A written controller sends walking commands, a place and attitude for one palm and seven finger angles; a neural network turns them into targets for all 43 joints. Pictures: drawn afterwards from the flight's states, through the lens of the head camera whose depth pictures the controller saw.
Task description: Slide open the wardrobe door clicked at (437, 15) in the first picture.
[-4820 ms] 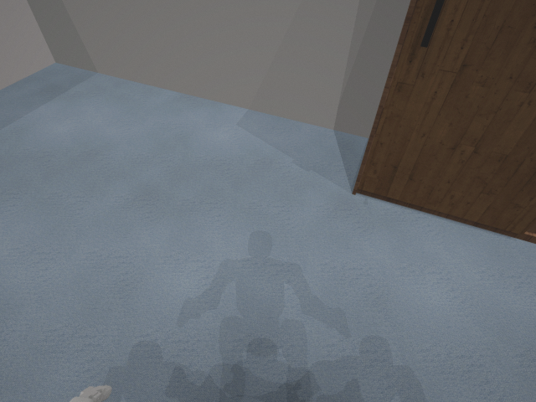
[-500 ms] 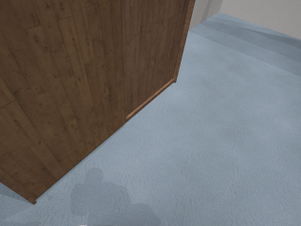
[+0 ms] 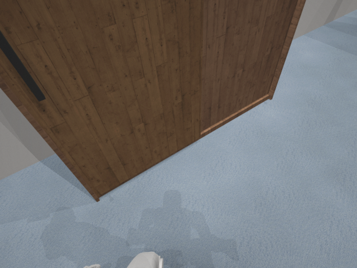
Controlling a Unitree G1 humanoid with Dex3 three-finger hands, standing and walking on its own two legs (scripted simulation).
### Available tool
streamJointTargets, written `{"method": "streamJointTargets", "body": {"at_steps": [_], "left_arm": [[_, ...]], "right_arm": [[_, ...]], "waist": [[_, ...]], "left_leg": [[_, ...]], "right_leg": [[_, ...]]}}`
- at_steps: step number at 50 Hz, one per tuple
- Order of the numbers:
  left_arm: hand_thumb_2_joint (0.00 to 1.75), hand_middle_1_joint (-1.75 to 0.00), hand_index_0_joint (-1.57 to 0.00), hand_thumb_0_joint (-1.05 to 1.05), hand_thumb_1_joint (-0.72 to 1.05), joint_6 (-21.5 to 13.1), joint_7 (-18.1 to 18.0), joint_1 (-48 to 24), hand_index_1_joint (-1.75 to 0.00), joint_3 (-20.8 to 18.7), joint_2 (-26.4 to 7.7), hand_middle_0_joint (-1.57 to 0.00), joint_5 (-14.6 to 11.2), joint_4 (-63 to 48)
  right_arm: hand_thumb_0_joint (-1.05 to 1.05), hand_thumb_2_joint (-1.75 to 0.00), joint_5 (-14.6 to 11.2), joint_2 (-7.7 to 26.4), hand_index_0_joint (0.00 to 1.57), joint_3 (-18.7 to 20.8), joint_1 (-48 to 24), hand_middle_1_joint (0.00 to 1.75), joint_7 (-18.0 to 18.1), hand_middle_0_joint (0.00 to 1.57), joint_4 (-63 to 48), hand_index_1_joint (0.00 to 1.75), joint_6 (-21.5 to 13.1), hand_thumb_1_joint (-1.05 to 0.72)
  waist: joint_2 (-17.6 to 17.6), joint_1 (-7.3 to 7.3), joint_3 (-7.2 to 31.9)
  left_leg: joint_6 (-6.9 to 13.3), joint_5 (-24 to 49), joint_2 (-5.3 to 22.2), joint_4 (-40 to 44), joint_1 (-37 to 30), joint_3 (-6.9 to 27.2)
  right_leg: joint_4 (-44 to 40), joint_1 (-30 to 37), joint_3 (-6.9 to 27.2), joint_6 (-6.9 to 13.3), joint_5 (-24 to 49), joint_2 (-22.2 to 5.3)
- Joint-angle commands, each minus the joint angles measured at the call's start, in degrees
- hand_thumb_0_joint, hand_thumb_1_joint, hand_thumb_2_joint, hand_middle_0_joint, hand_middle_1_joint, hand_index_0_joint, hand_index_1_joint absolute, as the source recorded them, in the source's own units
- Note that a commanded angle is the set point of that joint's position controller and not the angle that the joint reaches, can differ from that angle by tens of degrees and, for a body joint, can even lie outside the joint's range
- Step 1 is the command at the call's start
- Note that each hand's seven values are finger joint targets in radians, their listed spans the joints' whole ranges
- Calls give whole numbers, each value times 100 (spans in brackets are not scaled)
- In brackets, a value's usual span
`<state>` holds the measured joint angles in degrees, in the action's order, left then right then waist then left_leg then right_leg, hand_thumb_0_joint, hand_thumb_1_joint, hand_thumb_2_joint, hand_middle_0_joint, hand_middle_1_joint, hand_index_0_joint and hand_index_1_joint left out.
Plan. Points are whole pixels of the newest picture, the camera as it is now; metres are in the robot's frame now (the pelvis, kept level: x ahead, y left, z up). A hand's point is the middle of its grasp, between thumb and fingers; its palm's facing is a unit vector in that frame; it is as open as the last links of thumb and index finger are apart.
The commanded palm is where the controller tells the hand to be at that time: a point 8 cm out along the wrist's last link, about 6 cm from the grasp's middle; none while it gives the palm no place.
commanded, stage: turn to face it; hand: left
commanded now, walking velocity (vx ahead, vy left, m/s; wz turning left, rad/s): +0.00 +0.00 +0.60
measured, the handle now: (19, 65) +0.62 +0.49 +0.15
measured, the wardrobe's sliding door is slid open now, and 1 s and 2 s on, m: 0.00 0.00 0.00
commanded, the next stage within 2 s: take the last steps up to it in 0.94 s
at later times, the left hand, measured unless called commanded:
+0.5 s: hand out of the picture -0.05 +0.29 -0.18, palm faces +0.34 -0.91 -0.26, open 7.3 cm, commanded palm none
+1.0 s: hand out of the picture -0.04 +0.21 -0.14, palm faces +0.48 -0.83 -0.27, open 7.3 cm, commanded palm none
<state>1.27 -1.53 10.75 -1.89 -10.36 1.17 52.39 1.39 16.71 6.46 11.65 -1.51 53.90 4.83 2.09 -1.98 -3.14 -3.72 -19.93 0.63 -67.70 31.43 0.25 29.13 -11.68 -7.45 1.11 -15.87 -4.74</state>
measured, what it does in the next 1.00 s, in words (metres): steps on the spot, turning left: left foot, then right foot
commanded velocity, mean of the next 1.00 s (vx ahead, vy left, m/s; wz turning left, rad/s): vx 0.00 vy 0.00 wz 0.46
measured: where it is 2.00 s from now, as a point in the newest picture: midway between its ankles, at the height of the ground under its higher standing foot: outside the picture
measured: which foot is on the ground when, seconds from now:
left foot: up 0.00-0.26, down 0.28-0.82, up 0.84-1.00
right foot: down 0.00-0.28, up 0.30-0.80, down 0.82-1.00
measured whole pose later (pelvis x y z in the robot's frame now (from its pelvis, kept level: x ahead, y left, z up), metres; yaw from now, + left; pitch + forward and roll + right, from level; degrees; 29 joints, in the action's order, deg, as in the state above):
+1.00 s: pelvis -0.04 +0.00 +0.00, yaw +31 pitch -2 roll +2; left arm 0.7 -1.4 9.9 -0.8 -9.0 1.0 51.8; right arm 1.1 14.9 5.2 14.4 -0.9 55.9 4.6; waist 2.8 -2.3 -3.4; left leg -2.9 -21.7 -0.4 -64.8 27.4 2.1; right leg 28.5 -11.7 -5.7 1.3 -15.3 -3.4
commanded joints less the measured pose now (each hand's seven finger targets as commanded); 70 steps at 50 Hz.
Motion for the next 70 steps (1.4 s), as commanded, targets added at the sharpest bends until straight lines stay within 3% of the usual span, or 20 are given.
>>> {"method": "streamJointTargets", "body": {"at_steps": [1, 9, 12, 13, 14, 16, 21, 32, 38, 39, 41, 42, 45, 49, 57, 61, 62, 63, 64, 70], "left_arm": [[90, -30, -20, 0, 90, -147, -61, 228, -30, -287, -1155, -20, 15, -425], [90, -30, -20, 0, 90, -88, -16, 472, -30, -398, -1500, -20, 83, -326], [90, -30, -20, 0, 90, -50, 11, 375, -30, -430, -1513, -20, 26, -310], [90, -30, -20, 0, 90, -24, 29, 365, -30, -418, -1391, -20, -27, -331], [90, -30, -20, 0, 90, 1, 70, 298, -30, -349, -1033, -20, -68, -545], [90, -30, -20, 0, 90, 92, 53, -241, -30, -276, -973, -20, -2, -747], [90, -30, -20, 0, 90, 81, 106, -53, -30, -353, -971, -20, -25, -375], [90, -30, -20, 0, 90, 66, 23, -649, -30, -281, -828, -20, -64, -596], [90, -30, -20, 0, 90, -31, -29, -53, -30, -240, -779, -20, -122, -478], [90, -30, -20, 0, 90, -92, -42, 173, -30, -262, -888, -20, -106, -426], [90, -30, -20, 0, 90, -187, -100, 368, -30, -403, -1700, -20, 25, -406], [90, -30, -20, 0, 90, -145, -90, 398, -30, -352, -1642, -20, -18, -463], [90, -30, -20, 0, 90, -134, -86, -413, -30, -263, -1096, -20, -33, -599], [90, -30, -20, 0, 90, -206, -53, -61, -30, -208, -958, -20, -27, -426], [90, -30, -20, 0, 90, -259, 15, 828, -30, -251, -1133, -20, 83, 132], [90, -30, -20, 0, 90, -230, 62, 662, -30, -218, -1005, -20, 5, 375], [90, -30, -20, 0, 90, -210, 93, 657, -30, -158, -761, -20, -52, 379], [90, -30, -20, 0, 90, -201, 140, 631, -30, -77, -391, -20, -69, 276], [90, -30, -20, 0, 90, -198, 145, 281, -30, -72, -469, -20, 0, 116], [90, -30, -20, 0, 90, -146, 307, 634, -30, -167, -466, -20, 48, 665]], "right_arm": [[0, -90, 3, 236, 20, -27, -414, 30, -33, 20, -471, 30, -81, -90], [0, -90, -83, 146, 20, -162, -794, 30, -32, 20, -689, 30, -199, -90], [0, -90, -75, 254, 20, -156, -268, 30, -3, 20, -589, 30, -301, -90], [0, -90, -66, 513, 20, -85, 64, 30, 4, 20, -491, 30, -358, -90], [0, -90, -35, 1193, 20, 73, 294, 30, 38, 20, -506, 30, -408, -90], [0, -90, -45, 1367, 20, 105, 643, 30, 119, 20, -352, 30, -352, -90], [0, -90, -45, 790, 20, -83, -161, 30, 223, 20, -551, 30, -446, -90], [0, -90, 7, 727, 20, -27, 392, 30, 227, 20, -405, 30, -403, -90], [0, -90, -13, 663, 20, -26, 115, 30, 210, 20, -426, 30, -359, -90], [0, -90, -53, 576, 20, -39, 76, 30, 194, 20, -444, 30, -365, -90], [0, -90, -99, -19, 20, -147, 188, 30, 162, 20, -607, 30, -366, -90], [0, -90, -41, 278, 20, -53, 96, 30, 180, 20, -590, 30, -295, -90], [0, -90, 1, 232, 20, -27, 266, 30, 89, 20, -226, 30, -139, -90], [0, -90, -18, 116, 20, -73, 302, 30, 60, 20, -95, 30, -135, -90], [0, -90, -6, -121, 20, -232, -351, 30, 35, 20, -173, 30, -306, -90], [0, -90, -7, -203, 20, -310, 535, 30, 101, 20, 227, 30, -521, -90], [0, -90, -16, 76, 20, -262, 892, 30, 157, 20, 385, 30, -594, -90], [0, -90, 35, 627, 20, -134, 1292, 30, 194, 20, 479, 30, -617, -90], [0, -90, 35, 917, 20, -92, 1473, 30, 218, 20, 443, 30, -561, -90], [0, -90, -8, 105, 20, -357, 894, 30, 338, 20, 410, 30, -763, -90]], "waist": [[-1167, 288, -29], [-1525, 490, 411], [-1271, 225, 872], [-610, 25, 1074], [1232, -148, 1151], [921, -281, 998], [627, 113, 588], [572, -100, 498], [661, 207, 728], [377, 334, 805], [-1976, 399, 738], [-1454, 443, 711], [-1063, 51, 28], [-1185, 111, 49], [-1371, 518, 150], [-978, 97, 310], [-105, -60, 456], [1463, -256, 342], [1457, -368, -67], [629, 109, -671]], "left_leg": [[-141, -90, 227, 229, 260, -164], [5, -747, 181, 2269, -739, -625], [120, 244, 101, 3800, -1692, -745], [231, 1144, 315, 4514, -2619, -428], [780, 2888, 1792, 4805, -3670, 1485], [1592, 4820, 2498, 4503, -3422, 1636], [1114, 4154, 1287, 4592, -2761, 886], [1433, 3356, 1231, 4706, -2749, 1889], [1181, 3312, 926, 4212, -1899, 1994], [948, 2787, 717, 3934, -1538, 1867], [150, -1230, -502, 1949, 307, 327], [196, -1466, -278, 1001, -26, 526], [140, -451, -9, -55, -92, 407], [-5, 32, 52, 79, -74, 172], [97, -520, 166, 2284, -746, -345], [268, 228, 52, 4387, -2639, -662], [366, 62, 512, 4857, -3484, -44], [789, -881, 1846, 5500, -3784, 1741], [1109, -1346, 2417, 5937, -3404, 2377], [858, 948, 1540, 5927, -2605, 578]], "right_leg": [[-1178, 257, 763, 432, 946, -1402], [-661, 644, 486, 579, 2094, -1786], [162, 597, -9, 169, 2277, -1623], [954, 4, -276, -127, 1824, -1442], [2253, -1750, -435, -611, -702, -651], [3494, -2450, 364, -638, -1937, -454], [3867, -2207, 633, -762, -671, -229], [2329, -1764, 786, -762, -934, 63], [228, -46, 648, -560, -89, 374], [-673, 605, 732, -537, 552, 237], [-1248, 1550, 2873, 347, 1751, -2172], [-1238, 672, 2683, 730, 1790, -2347], [-1377, -182, 1660, 476, 714, -1373], [-1283, 117, 999, 400, 1236, -1100], [-1567, 457, 1330, 638, -195, -1280], [-1031, -460, 904, 328, -1173, -851], [-249, -1156, 580, 73, -1257, -542], [1167, -2183, -79, -225, -1436, 92], [2007, -2622, 154, -202, -1639, 130], [3312, -2464, 577, -315, 93, -116]]}}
